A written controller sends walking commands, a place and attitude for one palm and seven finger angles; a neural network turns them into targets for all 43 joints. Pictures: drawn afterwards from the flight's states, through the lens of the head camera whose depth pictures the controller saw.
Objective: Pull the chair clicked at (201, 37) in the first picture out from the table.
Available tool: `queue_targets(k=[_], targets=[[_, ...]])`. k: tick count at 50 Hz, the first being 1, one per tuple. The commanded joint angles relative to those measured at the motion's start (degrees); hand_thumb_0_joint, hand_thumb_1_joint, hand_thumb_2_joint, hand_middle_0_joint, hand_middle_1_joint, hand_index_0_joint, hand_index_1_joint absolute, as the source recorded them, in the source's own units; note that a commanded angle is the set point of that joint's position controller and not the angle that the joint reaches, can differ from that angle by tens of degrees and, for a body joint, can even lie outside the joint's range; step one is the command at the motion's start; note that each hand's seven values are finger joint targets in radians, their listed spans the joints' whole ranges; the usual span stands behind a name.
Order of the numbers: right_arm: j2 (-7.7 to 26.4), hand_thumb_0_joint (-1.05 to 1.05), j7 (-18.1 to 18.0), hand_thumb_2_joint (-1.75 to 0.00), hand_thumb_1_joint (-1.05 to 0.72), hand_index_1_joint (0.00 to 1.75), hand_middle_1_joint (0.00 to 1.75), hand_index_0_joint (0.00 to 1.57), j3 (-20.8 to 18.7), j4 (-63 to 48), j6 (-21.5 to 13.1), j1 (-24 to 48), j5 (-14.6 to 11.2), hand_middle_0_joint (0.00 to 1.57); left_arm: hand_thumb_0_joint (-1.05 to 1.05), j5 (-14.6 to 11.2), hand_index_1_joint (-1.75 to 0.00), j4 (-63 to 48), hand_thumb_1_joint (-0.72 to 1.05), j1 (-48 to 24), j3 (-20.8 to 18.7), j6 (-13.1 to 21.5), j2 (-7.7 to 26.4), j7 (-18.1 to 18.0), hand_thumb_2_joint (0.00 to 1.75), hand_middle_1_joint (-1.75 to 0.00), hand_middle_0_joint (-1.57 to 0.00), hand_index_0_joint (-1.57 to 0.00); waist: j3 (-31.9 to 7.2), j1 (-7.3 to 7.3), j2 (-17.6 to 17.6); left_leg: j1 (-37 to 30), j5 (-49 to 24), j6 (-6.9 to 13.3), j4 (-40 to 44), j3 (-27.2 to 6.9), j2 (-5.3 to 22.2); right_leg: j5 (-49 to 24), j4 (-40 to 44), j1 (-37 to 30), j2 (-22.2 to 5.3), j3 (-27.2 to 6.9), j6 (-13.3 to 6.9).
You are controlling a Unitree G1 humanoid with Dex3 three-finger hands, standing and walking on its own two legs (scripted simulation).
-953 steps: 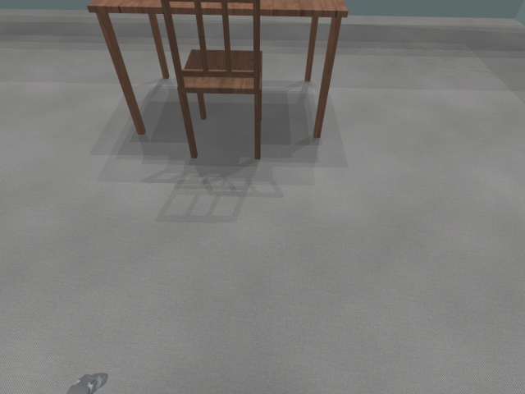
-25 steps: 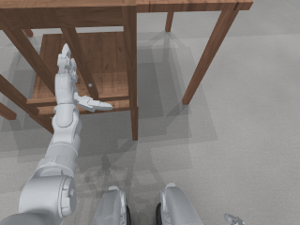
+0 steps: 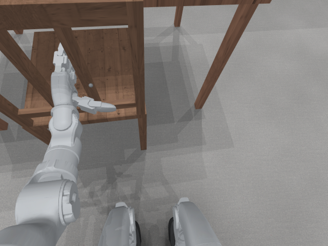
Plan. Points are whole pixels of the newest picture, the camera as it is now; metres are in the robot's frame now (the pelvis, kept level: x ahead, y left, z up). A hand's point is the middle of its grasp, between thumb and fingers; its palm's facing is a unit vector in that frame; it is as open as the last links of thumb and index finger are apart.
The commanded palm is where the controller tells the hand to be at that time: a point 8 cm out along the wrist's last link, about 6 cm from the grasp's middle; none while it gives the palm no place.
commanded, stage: push the fingers through the gap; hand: left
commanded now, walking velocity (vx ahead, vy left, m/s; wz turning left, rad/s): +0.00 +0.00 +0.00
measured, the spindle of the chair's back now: (35, 78) +0.51 +0.26 +0.03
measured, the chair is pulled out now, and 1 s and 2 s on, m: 0.00 0.00 0.05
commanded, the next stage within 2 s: hook a spindle and tug to test in 0.10 s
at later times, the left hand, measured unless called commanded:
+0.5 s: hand (96, 84) +0.49 +0.13 +0.03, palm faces +0.09 -1.00 -0.03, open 15.9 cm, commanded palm +0.46 +0.17 +0.03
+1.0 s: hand (94, 82) +0.49 +0.13 +0.03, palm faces +0.12 -0.99 -0.03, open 7.0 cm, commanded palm +0.46 +0.16 +0.03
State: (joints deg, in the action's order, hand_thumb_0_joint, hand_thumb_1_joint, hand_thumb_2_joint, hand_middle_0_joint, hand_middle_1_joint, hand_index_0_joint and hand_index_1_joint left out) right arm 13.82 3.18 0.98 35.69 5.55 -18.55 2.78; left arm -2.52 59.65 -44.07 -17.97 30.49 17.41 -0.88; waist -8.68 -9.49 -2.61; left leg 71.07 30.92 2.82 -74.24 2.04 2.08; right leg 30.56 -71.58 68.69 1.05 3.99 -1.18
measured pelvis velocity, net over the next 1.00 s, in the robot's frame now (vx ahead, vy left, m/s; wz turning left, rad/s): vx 0.00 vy -0.01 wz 0.01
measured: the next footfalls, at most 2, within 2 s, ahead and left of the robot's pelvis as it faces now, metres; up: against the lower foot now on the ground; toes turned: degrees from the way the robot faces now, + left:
none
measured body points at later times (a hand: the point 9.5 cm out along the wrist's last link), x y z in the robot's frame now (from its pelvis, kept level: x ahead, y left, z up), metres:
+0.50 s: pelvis +0.00 +0.00 +0.00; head +0.15 +0.01 +0.42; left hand +0.48 +0.18 +0.04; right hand +0.05 -0.26 -0.13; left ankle +0.03 +0.09 -0.62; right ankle +0.02 -0.11 -0.62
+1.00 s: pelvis +0.00 -0.01 +0.00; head +0.16 +0.01 +0.43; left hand +0.48 +0.18 +0.03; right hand +0.04 -0.27 -0.12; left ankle +0.03 +0.09 -0.62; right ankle +0.02 -0.11 -0.62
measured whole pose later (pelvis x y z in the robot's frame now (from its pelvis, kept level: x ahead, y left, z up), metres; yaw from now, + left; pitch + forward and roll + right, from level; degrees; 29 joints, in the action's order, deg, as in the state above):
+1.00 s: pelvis +0.00 -0.01 +0.00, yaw +1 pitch +28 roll -3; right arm 14.0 3.5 0.3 36.5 6.0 -17.6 3.0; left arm -2.6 60.5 -44.8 -15.5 32.0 16.2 -3.5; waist -9.0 -8.9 -2.5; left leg 70.4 30.9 2.1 -73.7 1.2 1.8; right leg 31.0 -71.4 67.9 1.0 4.7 -1.8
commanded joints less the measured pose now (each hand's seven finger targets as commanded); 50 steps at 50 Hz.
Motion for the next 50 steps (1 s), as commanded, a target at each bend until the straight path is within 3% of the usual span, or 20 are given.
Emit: queue_targets(k=[1,2,4,6,10,12,15,19,20,22,25,30,32,35,40,43,44,47,49,50], targets=[[9.72,0.0,-0.47,-0.9,-0.9,0.3,0.3,0.2,-3.65,-3.59,-0.92,-7.68,0.29,0.2,0.0,-0.19,-0.08,-15.94,-0.5,-22.03,-0.57,5.4,9.48,-0.67,0.3,-0.08,-0.06,-0.06,-32.09,-0.79,-4.07,-26.26,-24.3,-1.7,7.58,-5.56,-0.81,-20.19,8.84,-14.43,1.45,-2.61,-0.29],[9.59,0.0,-0.45,-0.9,-0.9,0.3,0.3,0.2,-3.62,-3.58,-1.07,-7.66,0.27,0.2,0.0,-0.21,-0.08,-16.44,-0.5,-22.65,1.45,5.75,7.22,-0.69,0.3,-0.08,-0.06,-0.06,-31.62,-1.65,-3.91,-27.29,-24.39,-1.73,7.61,-5.9,-0.74,-19.84,8.78,-13.11,1.52,-2.4,-0.23],[9.48,0.0,-0.27,-0.9,-0.9,0.3,0.3,0.2,-3.78,-3.1,-1.14,-7.5,0.37,0.2,0.0,0.27,-0.08,-16.52,-0.5,-21.74,2.27,6.24,6.22,-0.92,0.3,-0.08,-0.06,-0.06,-31.81,-1.13,-5.86,-28.48,-25.1,-2.0,7.75,-5.95,-0.72,-19.65,8.85,-12.56,1.42,-2.2,-0.36],[9.82,0.0,-0.29,-0.9,-0.9,0.3,0.3,0.2,-3.73,-2.52,-0.87,-7.69,0.45,0.2,0.0,0.81,-0.08,-13.06,-0.5,-20.23,0.68,5.7,8.27,-1.22,0.3,-0.08,-0.06,-0.06,-28.94,-1.23,-3.34,-25.42,-23.04,-1.74,7.62,-5.53,-0.89,-19.02,9.17,-13.24,1.49,-2.37,-0.31],[9.87,0.0,-0.14,-0.9,-0.9,0.3,0.3,0.2,-3.65,-2.91,-0.39,-7.35,0.41,0.2,0.0,1.35,-0.08,-9.92,-0.5,-19.58,1.32,4.87,7.14,-1.25,0.3,-0.08,-0.06,-0.06,-26.62,-1.13,-4.08,-24.62,-21.3,-1.84,8.15,-5.65,-1.03,-17.0,9.16,-11.38,1.33,-2.02,-0.48],[9.66,0.0,-0.16,-0.9,-0.9,0.3,0.3,0.2,-3.53,-3.34,-0.44,-6.97,0.37,0.2,0.0,0.78,-0.19,-10.37,-0.5,-21.58,2.69,5.12,5.31,-1.14,0.3,-0.19,-0.1,-0.1,-27.09,-1.74,-4.4,-25.42,-21.23,-1.78,8.12,-5.83,-1.07,-16.77,9.12,-10.74,1.33,-2.01,-0.51],[9.75,0.0,-0.26,-0.9,-0.9,0.3,0.3,0.2,-3.66,-3.17,-0.49,-6.62,0.48,0.2,0.0,0.43,-0.35,-11.27,-0.5,-23.09,1.64,5.98,6.53,-1.36,0.3,-0.35,-0.15,-0.15,-28.59,-1.73,-3.38,-25.66,-21.53,-1.8,7.6,-6.01,-0.99,-17.07,8.95,-11.24,1.32,-2.17,-0.38],[9.39,0.0,-0.15,-0.9,-0.9,0.3,0.3,0.2,-3.79,-3.19,-0.56,-6.53,0.7,0.2,0.0,1.24,-0.57,-14.48,-0.5,-25.2,3.45,7.42,5.15,-1.87,0.3,-0.57,-0.22,-0.22,-32.41,-1.49,-7.07,-30.11,-24.97,-2.34,7.53,-6.93,-0.68,-18.07,7.89,-9.87,1.26,-1.81,-0.59],[9.41,0.0,-0.05,-0.9,-0.9,0.3,0.3,0.2,-3.87,-3.17,-0.51,-6.39,0.68,0.2,0.0,1.33,-0.63,-13.43,-0.5,-23.56,3.39,7.19,4.77,-2.05,0.3,-0.63,-0.24,-0.24,-32.21,-1.09,-6.66,-29.78,-24.73,-2.43,7.48,-6.78,-0.73,-17.85,8.03,-9.99,1.25,-1.75,-0.62],[9.54,0.0,-0.09,-0.9,-0.9,0.3,0.3,0.2,-3.78,-2.7,-0.32,-7.0,0.79,0.2,0.0,1.4,-0.74,-10.75,-0.5,-23.51,3.53,6.33,4.47,-2.34,0.3,-0.74,-0.27,-0.27,-30.18,-2.26,-3.9,-27.33,-23.65,-1.86,7.2,-6.46,-0.84,-18.19,8.37,-10.35,1.37,-1.94,-0.33],[9.7,0.0,-0.2,-0.9,-0.9,0.3,0.3,0.2,-3.59,-2.89,0.1,-6.98,0.67,0.2,0.0,2.07,-0.9,-8.83,-0.5,-22.96,1.35,5.0,7.06,-3.14,0.3,-0.9,-0.32,-0.32,-28.85,-1.6,-2.52,-23.63,-20.71,-1.6,7.55,-6.0,-1.17,-17.04,8.49,-12.07,1.2,-2.15,-0.25],[9.18,0.0,-0.07,-0.9,-0.9,0.3,0.3,0.2,-3.67,-3.69,-0.04,-6.59,0.6,0.2,0.0,1.68,-1.18,-11.62,-0.22,-22.99,2.9,5.71,5.13,-2.69,0.42,-1.18,-0.41,-0.41,-30.84,-1.47,-3.05,-24.77,-21.19,-1.5,7.48,-5.41,-1.24,-18.05,8.97,-13.21,1.27,-2.69,-0.25],[9.05,0.0,-0.07,-0.9,-0.9,0.3,0.3,0.2,-3.56,-3.28,-0.32,-6.92,0.61,0.2,0.0,1.27,-1.29,-11.01,-0.11,-24.55,4.12,5.82,3.88,-2.27,0.47,-1.29,-0.45,-0.45,-29.56,-2.37,-2.68,-24.4,-20.43,-1.43,7.46,-5.66,-1.19,-17.4,9.05,-12.52,1.31,-2.6,-0.28],[9.28,0.0,-0.2,-0.9,-0.9,0.3,0.3,0.2,-3.48,-2.87,-0.48,-6.99,0.61,0.2,0.0,1.46,-1.45,-9.37,0.06,-24.35,3.26,5.79,5.36,-2.13,0.54,-1.45,-0.5,-0.5,-28.17,-2.23,-2.34,-21.85,-18.07,-1.18,7.31,-5.18,-1.41,-16.02,9.5,-12.91,1.31,-3.1,-0.17],[9.22,0.0,-0.06,-0.9,-0.9,0.3,0.3,0.2,-3.67,-2.81,-0.54,-7.26,0.68,0.2,0.0,1.59,-1.45,-11.39,0.34,-24.07,3.59,6.34,5.18,-1.67,0.66,-1.45,-0.5,-0.5,-31.53,-1.65,-4.86,-24.73,-21.02,-1.4,7.06,-5.12,-1.39,-18.15,9.06,-13.19,1.26,-3.04,-0.35],[9.13,0.0,0.07,-0.9,-0.9,0.3,0.3,0.2,-3.67,-2.58,-0.43,-7.51,0.54,0.2,0.0,1.22,-1.45,-10.91,0.51,-24.48,4.94,5.91,3.36,-1.42,0.73,-1.45,-0.5,-0.5,-30.3,-2.43,-4.21,-25.21,-21.33,-1.37,7.2,-5.41,-1.23,-18.21,9.25,-12.35,1.38,-2.59,-0.3],[9.48,0.0,0.02,-0.9,-0.9,0.3,0.3,0.2,-3.82,-2.5,-0.31,-7.59,0.53,0.2,0.0,1.41,-1.45,-10.6,0.56,-23.22,3.88,5.78,4.86,-1.42,0.76,-1.45,-0.5,-0.5,-30.37,-1.67,-4.5,-25.35,-21.57,-1.58,7.4,-5.66,-1.17,-18.08,9.03,-12.48,1.37,-2.54,-0.48],[9.45,0.0,-0.05,-0.9,-0.9,0.3,0.3,0.2,-3.76,-2.49,-0.28,-7.73,0.47,0.2,0.0,1.04,-1.45,-10.58,0.73,-23.9,4.49,5.52,4.12,-1.54,0.83,-1.45,-0.5,-0.5,-29.92,-2.45,-3.44,-24.95,-21.38,-1.32,7.33,-5.38,-1.25,-18.59,9.35,-12.86,1.42,-2.69,-0.3],[9.54,0.0,-0.06,-0.9,-0.9,0.3,0.3,0.2,-3.9,-2.57,-0.17,-7.65,0.47,0.2,0.0,1.05,-1.45,-11.05,0.84,-22.27,3.05,5.62,5.48,-1.62,0.88,-1.45,-0.5,-0.5,-30.67,-1.43,-3.78,-24.95,-22.18,-1.42,7.32,-5.23,-1.31,-19.28,9.24,-13.67,1.38,-2.76,-0.33],[9.3,0.0,0.04,-0.9,-0.9,0.3,0.3,0.2,-3.69,-2.68,-0.16,-7.4,0.44,0.2,0.0,1.02,-1.45,-10.84,0.9,-22.68,4.28,5.51,4.22,-1.53,0.9,-1.45,-0.5,-0.5,-29.89,-1.91,-3.73,-24.45,-21.86,-1.28,7.36,-4.98,-1.45,-19.5,9.56,-13.89,1.45,-2.92,-0.27]])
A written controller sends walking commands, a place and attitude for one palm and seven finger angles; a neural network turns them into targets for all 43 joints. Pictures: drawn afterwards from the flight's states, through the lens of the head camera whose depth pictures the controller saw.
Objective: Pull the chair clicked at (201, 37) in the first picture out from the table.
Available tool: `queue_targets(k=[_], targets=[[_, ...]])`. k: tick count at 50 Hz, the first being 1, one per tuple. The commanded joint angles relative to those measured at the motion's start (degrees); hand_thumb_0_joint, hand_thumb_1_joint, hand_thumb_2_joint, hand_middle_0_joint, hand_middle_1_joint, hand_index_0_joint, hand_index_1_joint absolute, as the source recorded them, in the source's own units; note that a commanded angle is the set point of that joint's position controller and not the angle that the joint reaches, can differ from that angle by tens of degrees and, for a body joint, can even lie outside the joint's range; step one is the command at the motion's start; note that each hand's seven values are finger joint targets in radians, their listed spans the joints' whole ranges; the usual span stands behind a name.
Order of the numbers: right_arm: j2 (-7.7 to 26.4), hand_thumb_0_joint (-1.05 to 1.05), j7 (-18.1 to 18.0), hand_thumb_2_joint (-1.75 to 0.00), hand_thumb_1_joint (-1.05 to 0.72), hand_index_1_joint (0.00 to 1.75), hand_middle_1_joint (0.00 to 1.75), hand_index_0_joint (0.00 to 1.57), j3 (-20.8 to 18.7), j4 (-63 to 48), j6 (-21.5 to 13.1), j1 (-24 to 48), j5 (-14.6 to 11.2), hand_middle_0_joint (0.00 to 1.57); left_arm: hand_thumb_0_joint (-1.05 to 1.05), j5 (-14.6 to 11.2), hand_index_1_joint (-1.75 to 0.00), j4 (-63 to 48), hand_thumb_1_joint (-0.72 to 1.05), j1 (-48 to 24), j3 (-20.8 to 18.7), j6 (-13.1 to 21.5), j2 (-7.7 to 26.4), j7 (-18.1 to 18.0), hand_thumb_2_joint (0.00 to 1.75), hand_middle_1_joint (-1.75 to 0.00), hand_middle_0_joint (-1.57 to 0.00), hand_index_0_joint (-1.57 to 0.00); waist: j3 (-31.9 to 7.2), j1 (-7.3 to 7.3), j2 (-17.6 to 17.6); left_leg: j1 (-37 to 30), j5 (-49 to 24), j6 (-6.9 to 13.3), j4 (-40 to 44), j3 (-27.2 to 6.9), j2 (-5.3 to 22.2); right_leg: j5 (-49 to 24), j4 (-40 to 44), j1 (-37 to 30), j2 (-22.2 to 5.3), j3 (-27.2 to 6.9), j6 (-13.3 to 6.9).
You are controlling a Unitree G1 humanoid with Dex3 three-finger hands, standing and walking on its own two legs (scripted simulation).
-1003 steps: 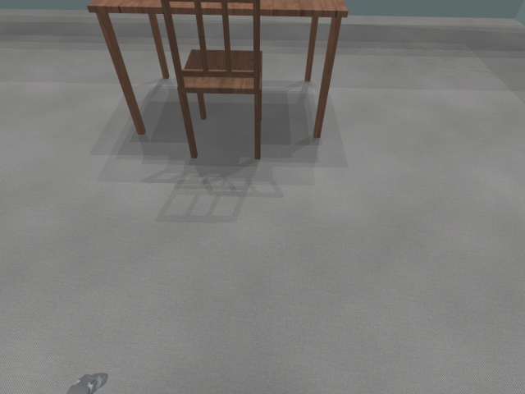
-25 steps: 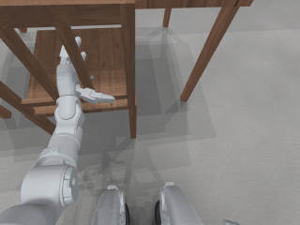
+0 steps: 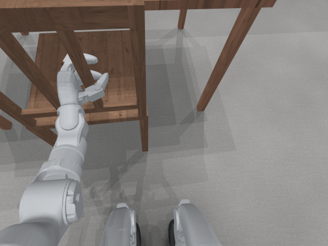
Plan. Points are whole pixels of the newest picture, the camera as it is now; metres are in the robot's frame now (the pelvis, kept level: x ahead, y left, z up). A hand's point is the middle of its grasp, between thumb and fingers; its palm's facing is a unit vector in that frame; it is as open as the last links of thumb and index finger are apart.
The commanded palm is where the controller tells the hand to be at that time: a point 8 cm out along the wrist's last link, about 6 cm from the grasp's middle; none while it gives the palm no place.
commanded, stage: hook a spindle and tug to test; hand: left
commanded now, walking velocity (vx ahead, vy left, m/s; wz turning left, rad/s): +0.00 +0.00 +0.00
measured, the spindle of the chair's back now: (38, 79) +0.51 +0.27 +0.03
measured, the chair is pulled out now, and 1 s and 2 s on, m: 0.00 0.05 0.21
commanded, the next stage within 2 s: step backward, pulling the chair out in 0.70 s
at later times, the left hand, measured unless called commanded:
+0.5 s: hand (95, 90) +0.48 +0.13 +0.03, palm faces +0.08 -1.00 -0.02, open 5.4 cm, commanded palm +0.43 +0.17 +0.03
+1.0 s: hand (91, 102) +0.44 +0.14 +0.04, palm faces +0.07 -0.99 -0.10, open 5.4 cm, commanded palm +0.42 +0.18 +0.03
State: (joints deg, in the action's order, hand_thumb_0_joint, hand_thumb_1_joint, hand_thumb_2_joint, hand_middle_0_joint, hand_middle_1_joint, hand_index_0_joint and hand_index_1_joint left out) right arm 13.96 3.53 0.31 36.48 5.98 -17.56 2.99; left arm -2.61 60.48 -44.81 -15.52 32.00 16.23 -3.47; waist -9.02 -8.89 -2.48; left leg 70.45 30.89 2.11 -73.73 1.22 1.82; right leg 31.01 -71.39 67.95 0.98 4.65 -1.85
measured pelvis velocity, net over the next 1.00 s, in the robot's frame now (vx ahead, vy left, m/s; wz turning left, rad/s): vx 0.04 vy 0.01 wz -0.01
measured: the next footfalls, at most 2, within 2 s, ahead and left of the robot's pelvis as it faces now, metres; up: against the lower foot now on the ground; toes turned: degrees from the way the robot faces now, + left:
none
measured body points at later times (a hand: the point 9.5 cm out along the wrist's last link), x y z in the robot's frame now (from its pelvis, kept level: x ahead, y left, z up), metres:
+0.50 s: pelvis +0.02 +0.01 +0.01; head +0.17 +0.01 +0.44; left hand +0.47 +0.19 +0.03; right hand +0.08 -0.25 -0.11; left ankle +0.03 +0.10 -0.62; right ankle +0.02 -0.11 -0.62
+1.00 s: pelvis +0.04 +0.01 +0.08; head +0.15 +0.01 +0.51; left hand +0.43 +0.19 +0.05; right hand +0.12 -0.23 -0.05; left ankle +0.02 +0.10 -0.62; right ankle +0.02 -0.11 -0.61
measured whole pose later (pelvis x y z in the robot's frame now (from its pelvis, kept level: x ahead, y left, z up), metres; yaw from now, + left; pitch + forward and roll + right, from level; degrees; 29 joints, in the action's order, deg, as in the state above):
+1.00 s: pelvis +0.04 +0.01 +0.08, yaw +0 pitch +18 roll -1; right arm 12.0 -3.2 1.6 31.4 9.3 -15.1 -3.1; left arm -5.5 46.3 -26.1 -5.7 13.2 10.3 -6.3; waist -3.7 -5.4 -2.3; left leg 43.1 24.4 3.2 -50.0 3.5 0.2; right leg 23.3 -49.1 42.0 0.6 1.6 0.1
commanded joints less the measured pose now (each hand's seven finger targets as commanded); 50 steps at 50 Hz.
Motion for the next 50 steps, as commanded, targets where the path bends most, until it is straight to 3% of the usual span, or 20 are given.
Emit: queue_targets(k=[1,5,8,9,13,16,20,23,26,29,32,39,40,41,42,44,45,46,48,50], targets=[[9.27,0.0,-0.39,-0.9,-0.9,0.3,0.3,0.2,-3.13,-3.22,-0.52,-8.52,0.28,0.2,0.0,1.21,-1.45,-10.86,0.9,-21.52,0.88,3.95,6.24,1.03,0.9,-1.45,-0.5,-0.5,-29.03,-2.55,-2.73,-23.28,-21.63,-0.56,6.72,-4.14,-1.1,-19.91,9.36,-13.2,1.47,-3.46,0.43],[9.03,0.0,-0.16,-0.9,-0.9,0.3,0.3,0.2,-3.16,-3.84,-0.42,-8.11,0.16,0.2,0.0,0.96,-1.45,-11.99,0.9,-18.22,1.77,4.28,4.66,1.38,0.9,-1.45,-0.5,-0.5,-29.9,-1.44,-3.8,-24.92,-23.75,-0.9,7.21,-4.22,-1.09,-21.24,8.97,-13.63,1.44,-3.13,0.24],[8.82,0.0,0.09,-0.9,-0.9,0.3,0.3,0.2,-3.27,-4.35,-0.34,-7.67,0.06,0.2,0.0,0.33,-1.45,-14.5,0.9,-16.7,3.46,4.21,2.42,1.44,0.9,-1.45,-0.5,-0.5,-30.32,-1.59,-4.38,-26.89,-25.47,-1.0,7.4,-4.24,-0.87,-22.37,9.01,-13.19,1.55,-2.91,0.25],[9.06,0.0,0.14,-0.9,-0.9,0.3,0.3,0.2,-3.38,-4.45,-0.23,-7.69,0.08,0.2,0.0,0.42,-1.45,-15.34,0.9,-15.29,2.38,4.22,3.94,1.3,0.9,-1.45,-0.5,-0.5,-30.62,-0.65,-4.93,-27.4,-26.27,-1.21,7.67,-4.34,-0.8,-22.59,8.87,-13.61,1.49,-2.83,0.06],[8.63,0.0,0.35,-0.9,-0.9,0.3,0.3,0.2,-3.35,-5.33,-0.3,-7.12,-0.15,0.2,0.0,-0.21,-1.45,-18.11,0.9,-11.22,3.8,3.71,2.05,1.34,0.9,-1.45,-0.5,-0.5,-30.8,-0.6,-2.98,-26.67,-27.52,-0.93,7.98,-3.73,-0.92,-25.43,9.15,-16.34,1.52,-3.04,0.31],[8.63,0.0,0.34,-0.9,-0.9,0.3,0.3,0.2,-3.46,-5.69,-0.37,-7.07,-0.25,0.2,0.0,-0.42,-1.45,-20.17,0.9,-7.25,2.39,3.53,3.61,1.32,0.9,-1.45,-0.5,-0.5,-30.93,0.54,-1.53,-25.85,-28.39,-0.89,8.2,-3.29,-0.96,-27.61,9.22,-18.94,1.57,-3.44,0.34],[8.17,0.0,0.59,-0.9,-0.9,0.3,0.3,0.2,-3.55,-6.31,-0.72,-6.7,-0.44,0.2,0.0,-1.16,-1.45,-23.62,0.9,-2.81,4.53,3.14,0.9,1.8,0.9,-1.45,-0.5,-0.5,-30.59,1.07,-2.81,-27.91,-31.4,-1.1,8.67,-3.05,-0.81,-29.59,9.33,-19.21,1.48,-3.11,0.31],[8.12,0.0,0.55,-0.9,-0.9,0.3,0.3,0.2,-3.61,-6.83,-1.1,-6.44,-0.62,0.2,0.0,-1.79,-1.45,-25.97,0.9,0.93,3.97,2.93,1.32,1.8,0.9,-1.45,-0.5,-0.5,-30.6,1.85,-2.26,-27.83,-32.9,-1.18,8.91,-2.91,-0.78,-31.45,9.14,-20.65,1.34,-3.19,0.3],[7.91,0.0,0.56,-0.9,-0.9,0.3,0.3,0.2,-3.61,-7.02,-1.4,-6.21,-0.82,0.2,0.0,-2.11,-1.45,-25.84,0.9,5.01,4.04,2.36,0.92,1.95,0.9,-1.45,-0.5,-0.5,-27.94,2.15,0.41,-25.24,-31.46,-0.98,9.17,-2.33,-1.0,-32.42,9.62,-22.54,1.32,-3.41,0.42],[7.7,0.0,0.49,-0.9,-0.9,0.3,0.3,0.2,-3.78,-7.39,-1.91,-5.79,-0.86,0.2,0.0,-2.26,-1.45,-30.1,0.9,6.31,5.27,2.7,-0.07,2.1,0.9,-1.45,-0.5,-0.5,-29.88,2.77,-1.93,-28.22,-35.04,-1.32,9.02,-2.6,-0.8,-33.66,8.94,-21.91,1.07,-3.3,0.31],[7.73,0.0,0.41,-0.9,-0.9,0.3,0.3,0.2,-3.91,-7.38,-2.32,-5.54,-0.98,0.2,0.0,-2.85,-1.45,-30.98,0.9,8.86,5.89,2.31,-0.84,2.27,0.9,-1.45,-0.5,-0.5,-28.42,2.8,-0.83,-28.27,-36.07,-1.32,8.88,-2.79,-0.62,-34.12,8.98,-21.38,1.01,-3.08,0.33],[7.65,0.0,0.02,-0.9,-0.9,0.3,0.3,0.2,-4.19,-6.68,-3.04,-4.6,-0.98,0.2,0.0,-2.17,-1.45,-33.93,0.9,5.48,9.62,2.11,-3.75,1.81,0.9,-1.45,-0.5,-0.5,-28.27,1.58,-2.18,-31.72,-36.76,-1.95,8.49,-4.21,-0.16,-30.29,8.6,-16.85,0.89,-2.27,0.39],[7.69,0.0,-0.14,-0.9,-0.9,0.3,0.3,0.2,-4.24,-6.8,-3.15,-4.34,-1.01,0.2,0.0,-2.2,-1.45,-36.77,0.9,2.38,10.24,2.34,-3.8,1.52,0.9,-1.45,-0.5,-0.5,-30.04,1.23,-3.43,-33.18,-37.0,-2.03,8.58,-4.39,-0.05,-30.06,8.73,-16.78,0.78,-2.35,0.44],[8.43,0.0,-2.49,-0.9,-0.9,0.3,0.3,0.2,-4.26,-11.1,0.84,-5.56,-4.65,0.2,0.0,2.63,-1.45,-46.11,0.9,-8.72,3.25,-4.71,16.4,-1.75,0.9,-1.45,-0.5,-0.5,-43.64,4.38,-6.26,-49.4,-32.07,-0.99,19.68,-2.45,0.27,-35.08,19.66,-39.87,-2.53,-7.68,-0.41],[7.01,0.0,-4.64,-0.9,-0.9,0.3,0.3,0.2,-3.96,-13.03,1.6,-7.0,-5.15,0.2,0.0,2.26,-1.45,-47.68,0.9,-9.86,4.36,-8.66,13.85,-2.88,0.9,-1.45,-0.5,-0.5,-40.82,3.26,-8.09,-51.01,-33.83,-0.48,21.93,-2.09,-0.69,-41.1,22.46,-42.19,-2.29,-7.29,-0.2],[6.25,0.0,-6.36,-0.9,-0.9,0.3,0.3,0.2,-2.98,-12.47,1.92,-4.67,-5.72,0.2,0.0,2.06,-1.45,-41.97,0.9,-2.29,8.5,-13.53,7.37,-3.21,0.9,-1.45,-0.5,-0.5,-33.86,2.66,-6.77,-49.83,-36.71,-0.36,24.51,-2.86,0.13,-45.13,23.32,-40.8,-3.17,-6.59,0.32],[6.66,0.0,-6.46,-0.9,-0.9,0.3,0.3,0.2,-2.57,-11.41,2.67,-2.07,-5.96,0.2,0.0,2.09,-1.45,-32.16,0.9,3.82,10.61,-16.47,4.89,-2.84,0.9,-1.45,-0.5,-0.5,-23.7,3.13,-3.46,-44.08,-23.63,-0.42,29.02,-5.13,1.74,-29.12,26.7,-37.34,-3.39,-6.25,1.02],[6.95,0.0,-7.31,-0.9,-0.9,0.3,0.3,0.2,-2.18,-10.42,2.96,-2.26,-6.37,0.2,0.0,1.92,-1.45,-28.57,0.9,4.07,12.1,-17.97,3.38,-3.03,0.9,-1.45,-0.5,-0.5,-19.02,3.16,-1.04,-41.96,-22.3,0.59,30.93,-5.7,2.44,-28.06,27.22,-38.07,-3.15,-5.95,1.31],[7.32,0.0,-8.61,-0.9,-0.9,0.3,0.3,0.2,-2.14,-8.5,2.85,-4.26,-5.96,0.2,0.0,2.24,-1.45,-23.93,0.9,1.48,11.57,-18.83,3.87,-3.82,0.9,-1.45,-0.5,-0.5,-19.52,2.72,1.41,-45.77,-35.76,0.76,31.04,-4.96,3.13,-41.0,28.02,-41.1,-3.64,-6.02,1.94],[7.38,0.0,-9.03,-0.9,-0.9,0.3,0.3,0.2,-2.21,-6.83,2.56,-5.28,-5.49,0.2,0.0,2.29,-1.45,-20.21,0.9,-1.55,11.94,-18.38,3.86,-3.49,0.9,-1.45,-0.5,-0.5,-20.41,2.58,-0.18,-50.48,-47.44,0.38,31.78,-4.33,4.26,-49.83,29.64,-43.12,-4.53,-6.6,2.67]])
